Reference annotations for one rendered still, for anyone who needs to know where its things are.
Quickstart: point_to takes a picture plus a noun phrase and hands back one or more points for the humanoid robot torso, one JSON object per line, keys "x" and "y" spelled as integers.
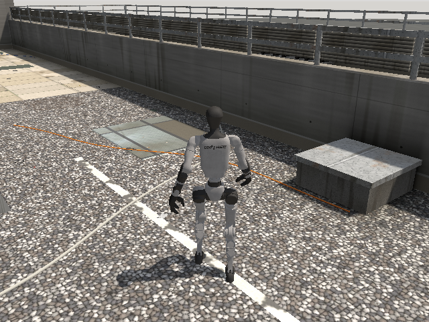
{"x": 214, "y": 162}

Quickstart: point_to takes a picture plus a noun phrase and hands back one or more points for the left robot upper arm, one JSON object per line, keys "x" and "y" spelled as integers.
{"x": 193, "y": 142}

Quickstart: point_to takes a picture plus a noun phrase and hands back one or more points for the robot left hand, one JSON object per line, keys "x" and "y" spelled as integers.
{"x": 173, "y": 205}

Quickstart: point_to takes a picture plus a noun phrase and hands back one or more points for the left robot forearm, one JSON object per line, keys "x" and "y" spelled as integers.
{"x": 179, "y": 182}

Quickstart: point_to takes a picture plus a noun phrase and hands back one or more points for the right robot forearm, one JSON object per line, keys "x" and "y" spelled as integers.
{"x": 246, "y": 172}

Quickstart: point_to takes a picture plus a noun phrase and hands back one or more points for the left robot shin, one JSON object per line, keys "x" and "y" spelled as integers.
{"x": 199, "y": 233}

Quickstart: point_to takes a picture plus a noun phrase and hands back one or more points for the right robot upper arm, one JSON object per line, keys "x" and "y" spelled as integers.
{"x": 239, "y": 151}

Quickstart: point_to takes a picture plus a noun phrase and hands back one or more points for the robot right hand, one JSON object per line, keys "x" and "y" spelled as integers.
{"x": 248, "y": 180}

